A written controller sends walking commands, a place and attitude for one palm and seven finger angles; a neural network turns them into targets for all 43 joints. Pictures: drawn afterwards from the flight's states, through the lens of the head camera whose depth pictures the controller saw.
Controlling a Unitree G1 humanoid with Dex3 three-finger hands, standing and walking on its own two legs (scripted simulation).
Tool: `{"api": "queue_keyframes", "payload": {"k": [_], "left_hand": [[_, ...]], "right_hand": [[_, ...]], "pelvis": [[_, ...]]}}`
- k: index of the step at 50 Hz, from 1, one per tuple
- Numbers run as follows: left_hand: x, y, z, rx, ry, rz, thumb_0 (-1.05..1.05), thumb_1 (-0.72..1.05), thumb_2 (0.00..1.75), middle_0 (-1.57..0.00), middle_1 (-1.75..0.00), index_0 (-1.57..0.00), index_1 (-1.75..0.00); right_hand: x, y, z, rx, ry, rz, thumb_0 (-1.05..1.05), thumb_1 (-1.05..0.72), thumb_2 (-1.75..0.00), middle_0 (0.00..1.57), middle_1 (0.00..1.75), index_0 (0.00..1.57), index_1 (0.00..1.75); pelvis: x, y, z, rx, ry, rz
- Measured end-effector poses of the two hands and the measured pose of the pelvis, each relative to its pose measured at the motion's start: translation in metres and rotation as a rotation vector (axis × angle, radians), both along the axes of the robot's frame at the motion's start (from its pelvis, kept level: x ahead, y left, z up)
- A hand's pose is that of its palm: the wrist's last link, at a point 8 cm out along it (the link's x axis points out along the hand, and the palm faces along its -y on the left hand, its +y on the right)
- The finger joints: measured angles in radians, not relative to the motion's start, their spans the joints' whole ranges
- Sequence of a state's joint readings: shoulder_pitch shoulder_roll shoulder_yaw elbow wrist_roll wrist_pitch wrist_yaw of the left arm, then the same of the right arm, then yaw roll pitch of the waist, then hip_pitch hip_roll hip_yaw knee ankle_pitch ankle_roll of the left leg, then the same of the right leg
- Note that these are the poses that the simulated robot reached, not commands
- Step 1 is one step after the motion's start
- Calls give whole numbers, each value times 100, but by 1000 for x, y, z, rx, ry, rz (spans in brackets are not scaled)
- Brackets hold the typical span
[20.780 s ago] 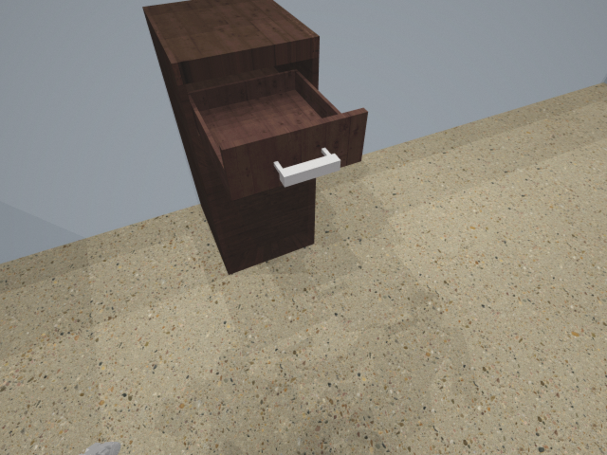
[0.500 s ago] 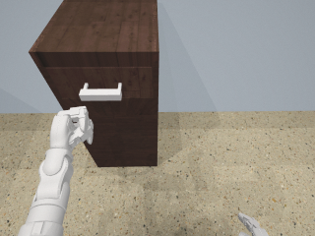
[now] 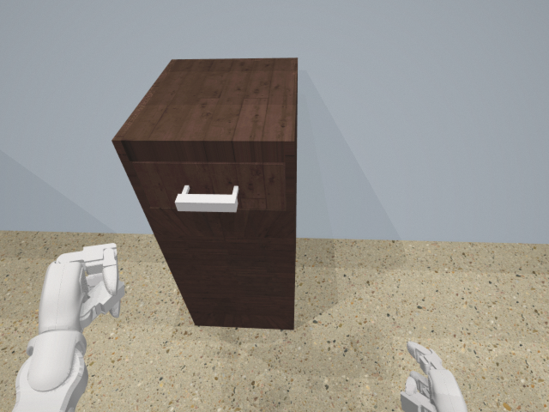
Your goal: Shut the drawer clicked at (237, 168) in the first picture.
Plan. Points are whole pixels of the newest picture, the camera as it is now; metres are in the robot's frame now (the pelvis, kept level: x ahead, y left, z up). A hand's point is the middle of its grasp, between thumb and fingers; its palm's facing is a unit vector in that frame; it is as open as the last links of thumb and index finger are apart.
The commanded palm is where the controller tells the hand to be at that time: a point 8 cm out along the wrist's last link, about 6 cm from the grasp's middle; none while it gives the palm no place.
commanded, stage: draw the hand back to the body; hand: left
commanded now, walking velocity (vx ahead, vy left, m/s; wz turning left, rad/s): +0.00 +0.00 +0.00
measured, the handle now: (209, 196) +0.57 +0.21 -0.04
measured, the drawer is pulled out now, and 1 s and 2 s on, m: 0.00 0.00 0.00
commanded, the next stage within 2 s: step back with the hand held close in 0.42 s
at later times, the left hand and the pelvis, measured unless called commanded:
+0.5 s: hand (65, 319) +0.17 +0.24 +0.15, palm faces +0.42 -0.83 -0.37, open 3.3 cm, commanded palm +0.12 +0.28 +0.17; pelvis -0.01 +0.00 +0.00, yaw +0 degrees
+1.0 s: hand (36, 334) +0.15 +0.26 +0.15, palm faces +0.29 -0.82 -0.50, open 3.2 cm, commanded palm +0.09 +0.31 +0.17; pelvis -0.05 +0.03 -0.01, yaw -2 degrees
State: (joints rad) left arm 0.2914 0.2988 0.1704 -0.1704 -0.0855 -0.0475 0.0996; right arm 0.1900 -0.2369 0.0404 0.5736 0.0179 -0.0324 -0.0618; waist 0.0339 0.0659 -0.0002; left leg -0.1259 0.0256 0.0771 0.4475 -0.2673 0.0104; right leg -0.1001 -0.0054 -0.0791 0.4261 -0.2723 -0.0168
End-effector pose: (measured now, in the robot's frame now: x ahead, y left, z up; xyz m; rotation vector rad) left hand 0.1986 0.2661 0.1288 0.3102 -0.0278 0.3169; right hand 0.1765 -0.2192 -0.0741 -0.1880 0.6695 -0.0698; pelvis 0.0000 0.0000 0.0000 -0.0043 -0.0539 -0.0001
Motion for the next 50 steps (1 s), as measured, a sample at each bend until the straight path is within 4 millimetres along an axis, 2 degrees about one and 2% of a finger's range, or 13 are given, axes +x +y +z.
{"api": "queue_keyframes", "payload": {"k": [13, 17, 25, 28, 32, 35, 41, 50], "left_hand": [[-58, 9, 48, 149, -102, 53, 1, 89, 90, -140, -160, -140, -160], [-70, 12, 53, 170, -118, 74, 1, 89, 90, -140, -160, -140, -160], [-70, 12, 41, 127, -107, 84, 1, 89, 90, -141, -160, -140, -160], [-69, 12, 43, 129, -118, 70, 1, 89, 90, -141, -160, -140, -160], [-64, 19, 55, 191, -168, 50, 2, 89, 90, -141, -160, -141, -160], [-58, 22, 54, 210, -159, 26, 1, 89, 90, -141, -160, -140, -160], [-55, 22, 40, 213, -75, -58, 1, 89, 90, -140, -160, -140, -160], [-81, 37, 47, 271, -112, -74, 1, 89, 90, -140, -160, -140, -160]], "right_hand": [[-5, -1, -3, 14, -32, 5, 1, -90, -90, 20, 30, 20, 30], [-5, -1, -2, 13, -45, 7, 1, -90, -90, 20, 30, 20, 30], [-7, 2, 0, -1, -60, 16, 1, -90, -90, 20, 30, 20, 30], [-8, 3, 2, -2, -70, 13, 1, -90, -90, 20, 30, 20, 30], [-12, 2, 4, -9, -50, 3, 1, -90, -90, 20, 30, 20, 30], [-19, -1, 4, -19, -19, -26, 1, -90, -90, 20, 30, 20, 30], [-43, -7, 1, -49, 52, -100, 1, -90, -90, 20, 30, 20, 30], [-74, 5, -3, -74, 80, -113, 1, -91, -90, 20, 30, 20, 30]], "pelvis": [[1, -1, 0, -4, -23, -1], [-1, 0, 0, -5, -28, 3], [-6, 1, 0, -5, -33, 5], [-7, 2, 0, -6, -36, 2], [-10, 4, 0, -14, -13, -9], [-13, 8, 1, -14, 9, -21], [-23, 20, 0, -9, 39, -34], [-47, 31, -6, -4, 47, -31]]}}
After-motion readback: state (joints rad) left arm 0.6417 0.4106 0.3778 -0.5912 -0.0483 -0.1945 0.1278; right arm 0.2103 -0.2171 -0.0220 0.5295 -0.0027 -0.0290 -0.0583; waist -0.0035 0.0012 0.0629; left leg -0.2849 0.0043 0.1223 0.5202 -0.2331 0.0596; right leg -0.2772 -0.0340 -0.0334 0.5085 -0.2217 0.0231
